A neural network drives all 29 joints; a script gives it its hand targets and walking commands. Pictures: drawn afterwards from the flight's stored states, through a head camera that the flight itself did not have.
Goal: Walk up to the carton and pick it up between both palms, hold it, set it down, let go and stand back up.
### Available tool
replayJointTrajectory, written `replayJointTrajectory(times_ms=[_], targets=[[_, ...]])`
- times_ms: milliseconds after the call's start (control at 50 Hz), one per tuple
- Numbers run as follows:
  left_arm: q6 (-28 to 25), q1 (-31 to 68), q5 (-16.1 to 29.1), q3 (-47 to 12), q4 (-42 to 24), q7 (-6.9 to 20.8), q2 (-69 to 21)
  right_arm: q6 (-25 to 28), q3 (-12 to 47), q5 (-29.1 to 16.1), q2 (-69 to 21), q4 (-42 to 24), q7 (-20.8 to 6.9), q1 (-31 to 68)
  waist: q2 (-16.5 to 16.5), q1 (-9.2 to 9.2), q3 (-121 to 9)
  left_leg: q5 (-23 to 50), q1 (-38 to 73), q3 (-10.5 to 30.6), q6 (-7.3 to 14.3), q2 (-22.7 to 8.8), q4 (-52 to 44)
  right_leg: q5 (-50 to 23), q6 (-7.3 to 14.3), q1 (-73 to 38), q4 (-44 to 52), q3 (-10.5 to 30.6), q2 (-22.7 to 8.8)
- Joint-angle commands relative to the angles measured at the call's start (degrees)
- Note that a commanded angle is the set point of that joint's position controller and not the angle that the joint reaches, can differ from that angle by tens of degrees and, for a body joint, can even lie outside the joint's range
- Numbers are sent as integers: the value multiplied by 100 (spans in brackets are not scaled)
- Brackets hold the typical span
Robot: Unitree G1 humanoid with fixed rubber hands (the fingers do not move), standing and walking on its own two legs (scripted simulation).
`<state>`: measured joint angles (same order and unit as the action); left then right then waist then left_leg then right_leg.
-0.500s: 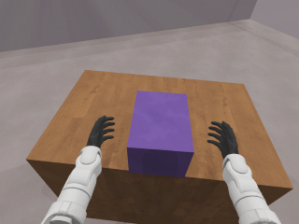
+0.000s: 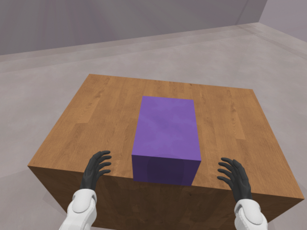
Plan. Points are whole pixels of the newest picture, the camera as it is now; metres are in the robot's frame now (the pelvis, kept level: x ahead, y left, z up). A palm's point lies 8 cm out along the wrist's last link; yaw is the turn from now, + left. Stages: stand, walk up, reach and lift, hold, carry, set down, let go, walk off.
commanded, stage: set down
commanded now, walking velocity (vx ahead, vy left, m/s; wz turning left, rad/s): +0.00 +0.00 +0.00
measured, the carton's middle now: (165, 137) +0.46 -0.03 -0.03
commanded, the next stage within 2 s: let go in 0.96 s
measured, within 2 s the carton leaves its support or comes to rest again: neither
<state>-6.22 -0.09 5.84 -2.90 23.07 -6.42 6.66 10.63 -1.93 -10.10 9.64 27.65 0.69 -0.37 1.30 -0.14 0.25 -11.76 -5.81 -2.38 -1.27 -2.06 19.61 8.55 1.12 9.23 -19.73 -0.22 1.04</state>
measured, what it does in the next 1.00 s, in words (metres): stands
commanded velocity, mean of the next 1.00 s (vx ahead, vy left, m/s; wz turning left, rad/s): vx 0.00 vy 0.00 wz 0.00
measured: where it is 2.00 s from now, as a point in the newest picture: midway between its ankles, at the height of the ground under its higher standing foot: outside the picture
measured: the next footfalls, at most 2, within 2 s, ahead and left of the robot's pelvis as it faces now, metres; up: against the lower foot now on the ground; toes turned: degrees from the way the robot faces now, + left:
none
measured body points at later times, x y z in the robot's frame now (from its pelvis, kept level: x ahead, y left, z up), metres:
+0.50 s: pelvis +0.02 +0.01 +0.00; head +0.00 +0.02 +0.45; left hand +0.21 +0.20 -0.03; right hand +0.21 -0.21 -0.03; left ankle -0.01 +0.13 -0.75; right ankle +0.02 -0.11 -0.75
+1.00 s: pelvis +0.02 +0.01 +0.00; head +0.00 +0.02 +0.45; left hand +0.20 +0.22 -0.06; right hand +0.19 -0.21 -0.06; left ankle -0.01 +0.13 -0.75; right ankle +0.02 -0.11 -0.75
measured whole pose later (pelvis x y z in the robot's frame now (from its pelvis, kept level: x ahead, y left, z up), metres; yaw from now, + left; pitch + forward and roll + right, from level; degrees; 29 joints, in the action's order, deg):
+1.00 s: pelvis +0.02 +0.01 +0.00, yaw -1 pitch -7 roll -1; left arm 1.7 -14.8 1.0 -1.7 23.3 -3.0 9.4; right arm 11.5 -1.5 -1.9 9.3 32.2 -1.1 -14.1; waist 0.5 1.2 4.2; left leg -14.7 2.1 -3.0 -0.6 -2.0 19.7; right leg 10.8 0.3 1.3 -19.1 1.0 1.2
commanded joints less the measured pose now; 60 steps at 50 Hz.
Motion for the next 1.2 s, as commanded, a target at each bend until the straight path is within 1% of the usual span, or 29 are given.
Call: replayJointTrajectory(times_ms=[0, 20, 60, 160, 200, 240, 280, 340, 380, 460, 480, 540, 620, 640, 660, 700, 760, 800, 820, 840, 880, 900, 960, 1040, 1060, 1080, 1100, 1140, 1180], targets=[[-369, 665, -36, 52, -1006, 14, 309, 355, -150, 55, 517, -927, -15, 638, 59, 46, -892, 847, -22, 58, 17, 226, -311, -615, 59, -678, 322, 303, -13], [-426, 568, -65, 55, -1095, 19, 314, 416, -136, 48, 508, -1005, -10, 559, 54, 72, -909, 979, 15, 54, 4, 227, -288, -766, 51, -710, 308, 310, -7], [-507, 301, -111, 55, -1058, 41, 327, 518, -130, 83, 502, -925, -11, 337, 58, 51, -764, 1067, 73, 63, -15, 217, -268, -856, 47, -739, 300, 310, -6], [-781, -236, -161, -12, -1210, 35, 343, 802, -149, 146, 415, -954, -30, -202, -42, 94, -533, 1051, 74, 50, -46, 207, -263, -765, 77, -720, 327, 321, -29], [-862, -381, -172, -52, -1188, 27, 370, 885, -155, 165, 390, -918, -46, -311, -59, 83, -419, 1000, 89, 67, -39, 195, -255, -672, 90, -674, 334, 322, -38], [-920, -395, -133, -109, -1208, 15, 371, 947, -204, 203, 410, -885, -67, -362, -46, 57, -335, 896, 118, 64, -54, 175, -257, -498, 111, -581, 345, 290, -21], [-946, -505, -136, -119, -1164, 4, 376, 986, -208, 233, 405, -811, -75, -458, -28, 55, -263, 862, 103, 65, -57, 172, -249, -444, 130, -595, 350, 284, -18], [-933, -660, -184, -122, -1119, -4, 408, 1025, -229, 273, 440, -698, -96, -585, -93, 56, -250, 900, 157, 55, -62, 169, -238, -460, 145, -651, 330, 264, -12], [-872, -775, -220, -97, -1064, 7, 416, 1033, -211, 272, 472, -622, -105, -650, -58, 69, -226, 1026, 211, 39, -69, 171, -215, -550, 156, -710, 326, 256, 14], [-674, -912, -285, -69, -1014, 38, 405, 978, -213, 308, 509, -488, -136, -786, -109, 77, -66, 1093, 280, 11, -67, 170, -260, -540, 175, -732, 363, 222, 39], [-614, -953, -300, -44, -997, 56, 418, 958, -199, 310, 519, -484, -140, -831, -56, 82, -19, 1129, 294, -15, -66, 173, -253, -589, 171, -756, 366, 217, 43], [-461, -1021, -346, -4, -1053, 87, 425, 900, -179, 323, 525, -481, -153, -904, -137, 99, -3, 1308, 379, -37, -87, 187, -241, -741, 172, -820, 370, 199, 52], [-167, -1052, -399, 83, -950, 152, 448, 725, -153, 424, 550, -433, -165, -939, -95, 148, 164, 1226, 408, -84, -56, 195, -309, -619, 164, -808, 430, 180, 52], [-110, -1038, -396, 72, -997, 157, 453, 699, -182, 468, 565, -480, -160, -931, -100, 121, 144, 1249, 425, -92, -64, 191, -304, -640, 168, -783, 430, 167, 51], [-54, -1053, -416, 102, -1010, 160, 486, 663, -180, 489, 560, -489, -165, -939, -114, 150, 141, 1222, 436, -122, -61, 191, -312, -598, 168, -774, 430, 156, 48], [52, -1021, -408, 110, -1075, 176, 526, 598, -189, 537, 549, -520, -170, -950, -153, 130, 126, 1249, 448, -138, -64, 184, -304, -613, 173, -770, 415, 136, 56], [220, -1105, -458, 166, -909, 226, 543, 481, -156, 605, 566, -433, -167, -1016, -160, 133, 212, 1311, 481, -155, -67, 199, -294, -683, 168, -771, 434, 137, 44], [322, -1073, -457, 188, -919, 250, 566, 428, -164, 644, 569, -420, -167, -1023, -198, 154, 219, 1341, 479, -173, -61, 189, -290, -668, 171, -775, 423, 110, 47], [369, -1069, -464, 192, -908, 261, 591, 409, -161, 673, 572, -421, -166, -1000, -160, 145, 185, 1373, 497, -186, -70, 177, -282, -688, 171, -759, 412, 86, 61], [435, -1093, -492, 219, -850, 282, 606, 375, -173, 707, 577, -345, -161, -1041, -161, 117, 200, 1363, 509, -192, -69, 188, -268, -693, 164, -764, 419, 91, 53], [492, -994, -448, 221, -925, 306, 644, 350, -192, 749, 566, -417, -151, -985, -135, 114, 174, 1345, 491, -192, -66, 180, -262, -678, 156, -734, 411, 71, 56], [505, -987, -442, 221, -896, 309, 652, 340, -191, 756, 553, -385, -152, -987, -175, 114, 171, 1370, 491, -205, -74, 179, -251, -699, 158, -714, 392, 64, 53], [692, -971, -515, 255, -643, 348, 681, 224, -172, 851, 583, -107, -162, -994, -246, 91, 269, 1270, 508, -221, -76, 169, -263, -546, 167, -632, 424, 40, 45], [783, -888, -466, 299, -678, 372, 783, 219, -205, 899, 568, -130, -166, -918, -146, 101, 147, 1308, 425, -235, -67, 170, -207, -616, 135, -674, 346, 8, 52], [839, -852, -460, 298, -480, 402, 780, 186, -194, 941, 578, -32, -167, -883, -100, 89, 210, 1198, 372, -247, -46, 169, -220, -540, 120, -669, 369, 17, 42], [852, -812, -447, 337, -487, 415, 823, 182, -209, 958, 570, -88, -165, -852, -73, 115, 219, 1138, 314, -252, -37, 176, -225, -503, 103, -653, 347, 12, 32], [897, -798, -465, 324, -373, 427, 826, 155, -226, 1012, 580, 58, -166, -849, -104, 100, 232, 1089, 298, -245, -42, 172, -227, -462, 106, -638, 340, 6, 25], [948, -747, -470, 356, -376, 444, 878, 151, -242, 1035, 576, 55, -161, -831, -132, 88, 174, 1070, 298, -272, -49, 179, -199, -455, 79, -643, 310, -7, 23], [1015, -697, -479, 370, -276, 451, 893, 123, -250, 1064, 580, 197, -174, -819, -170, 97, 188, 1026, 260, -274, -53, 163, -192, -393, 89, -575, 293, -16, 26]])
